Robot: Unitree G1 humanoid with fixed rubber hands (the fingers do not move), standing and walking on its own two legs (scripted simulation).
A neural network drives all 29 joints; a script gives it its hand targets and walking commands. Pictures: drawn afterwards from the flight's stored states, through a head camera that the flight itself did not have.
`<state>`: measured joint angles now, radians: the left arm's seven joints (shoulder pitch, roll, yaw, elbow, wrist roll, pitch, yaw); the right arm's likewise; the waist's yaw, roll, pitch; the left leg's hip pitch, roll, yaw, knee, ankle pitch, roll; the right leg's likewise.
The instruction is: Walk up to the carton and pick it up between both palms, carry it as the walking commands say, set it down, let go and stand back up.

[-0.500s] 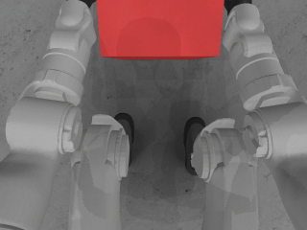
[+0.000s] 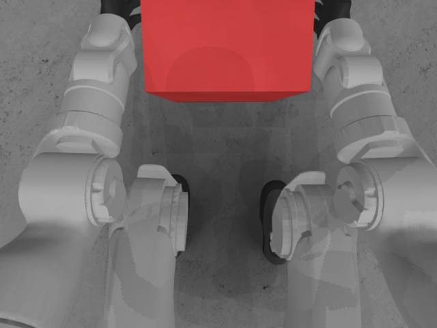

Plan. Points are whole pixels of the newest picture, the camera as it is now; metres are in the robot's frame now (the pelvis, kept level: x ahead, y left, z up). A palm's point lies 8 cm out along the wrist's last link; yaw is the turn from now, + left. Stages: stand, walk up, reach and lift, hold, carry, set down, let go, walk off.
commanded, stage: reach and lift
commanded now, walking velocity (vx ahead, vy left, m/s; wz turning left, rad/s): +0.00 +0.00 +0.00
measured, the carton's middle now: (224, 36) +0.53 +0.03 -0.23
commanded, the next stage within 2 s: none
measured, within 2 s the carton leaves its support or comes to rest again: leaves its support in 0.08 s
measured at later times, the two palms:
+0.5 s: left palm out of the picture +0.53 +0.18 -0.10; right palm (348, 7) +0.53 -0.12 -0.11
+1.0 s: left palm out of the picture +0.52 +0.18 -0.05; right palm out of the picture +0.53 -0.12 -0.05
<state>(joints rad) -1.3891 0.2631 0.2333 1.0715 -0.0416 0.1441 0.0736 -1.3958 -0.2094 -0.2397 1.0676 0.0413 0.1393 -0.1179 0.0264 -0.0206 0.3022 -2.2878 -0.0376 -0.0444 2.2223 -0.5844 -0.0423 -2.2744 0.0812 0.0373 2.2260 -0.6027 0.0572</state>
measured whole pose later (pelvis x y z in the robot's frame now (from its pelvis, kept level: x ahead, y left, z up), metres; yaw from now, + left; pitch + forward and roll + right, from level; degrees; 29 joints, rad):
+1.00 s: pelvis +0.00 +0.00 +0.06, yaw +0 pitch +46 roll -2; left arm -1.20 0.12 0.39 0.73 0.13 0.32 0.07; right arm -1.19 -0.05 -0.42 0.70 -0.12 0.31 -0.09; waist 0.02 -0.02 0.00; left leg -2.25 -0.10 -0.08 1.97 -0.53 -0.06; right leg -2.23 0.11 0.06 1.97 -0.56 0.07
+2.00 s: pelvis +0.01 +0.00 +0.17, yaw +1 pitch +42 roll -1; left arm -0.98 0.01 0.46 0.70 0.21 0.36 0.04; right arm -0.97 0.03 -0.47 0.68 -0.20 0.34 -0.05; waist 0.01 -0.01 -0.18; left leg -1.87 -0.11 -0.11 1.63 -0.49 -0.06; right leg -1.85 0.12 0.09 1.62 -0.51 0.07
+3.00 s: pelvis +0.06 +0.00 +0.30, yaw +2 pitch +30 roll +0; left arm -0.64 -0.08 0.41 0.63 0.22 0.30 0.03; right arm -0.62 0.11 -0.40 0.61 -0.21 0.29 -0.04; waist 0.01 -0.01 -0.20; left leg -1.26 -0.10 -0.14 1.14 -0.41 -0.04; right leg -1.24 0.10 0.13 1.15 -0.43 0.04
